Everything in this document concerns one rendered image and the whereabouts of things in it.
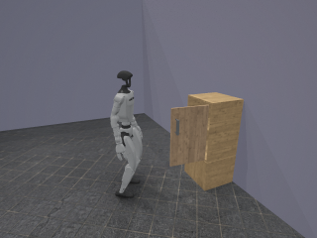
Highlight right robot upper arm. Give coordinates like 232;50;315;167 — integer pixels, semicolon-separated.
110;93;125;122

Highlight left robot foot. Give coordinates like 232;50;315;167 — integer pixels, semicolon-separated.
130;178;140;184

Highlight robot right forearm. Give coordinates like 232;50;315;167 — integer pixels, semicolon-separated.
110;116;123;145

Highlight handle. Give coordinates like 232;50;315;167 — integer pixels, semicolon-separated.
174;118;180;136

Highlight left robot hand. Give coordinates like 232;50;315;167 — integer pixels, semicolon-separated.
134;125;143;139

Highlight robot left forearm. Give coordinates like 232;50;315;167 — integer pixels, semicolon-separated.
131;115;138;127

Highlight right robot hand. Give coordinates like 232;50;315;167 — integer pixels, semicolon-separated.
115;143;128;161

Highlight cupboard door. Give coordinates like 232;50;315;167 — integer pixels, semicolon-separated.
169;104;209;167

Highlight robot right thigh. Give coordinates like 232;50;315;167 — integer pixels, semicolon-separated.
121;133;137;171

